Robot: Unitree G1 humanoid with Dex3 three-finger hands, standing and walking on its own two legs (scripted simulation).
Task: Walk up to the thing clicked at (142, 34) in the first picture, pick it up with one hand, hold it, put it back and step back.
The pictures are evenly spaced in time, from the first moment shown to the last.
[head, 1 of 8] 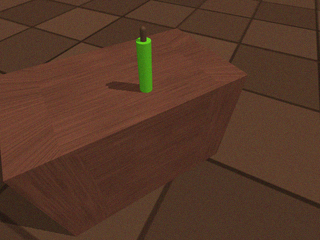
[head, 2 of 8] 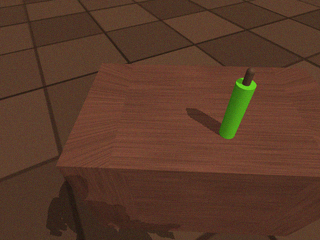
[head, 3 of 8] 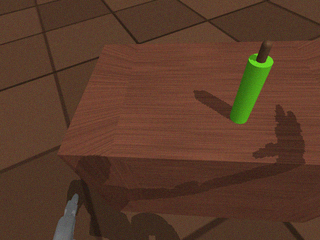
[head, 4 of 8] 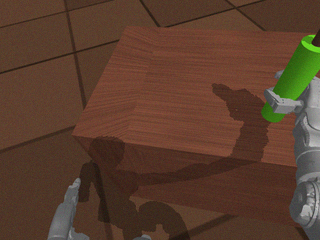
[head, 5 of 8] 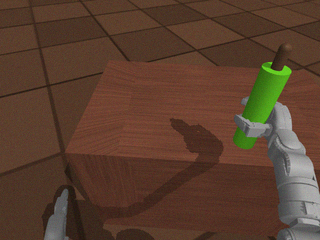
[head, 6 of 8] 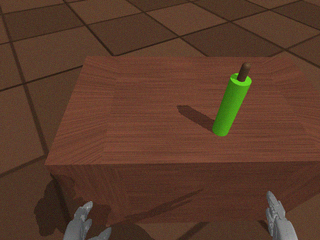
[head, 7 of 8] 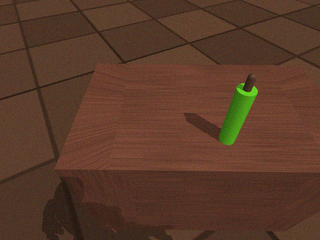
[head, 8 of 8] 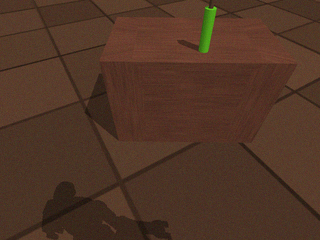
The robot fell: no
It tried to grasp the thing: yes
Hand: right
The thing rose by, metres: 0.20
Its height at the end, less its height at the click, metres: +0.00
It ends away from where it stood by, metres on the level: 0.03
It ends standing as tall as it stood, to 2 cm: yes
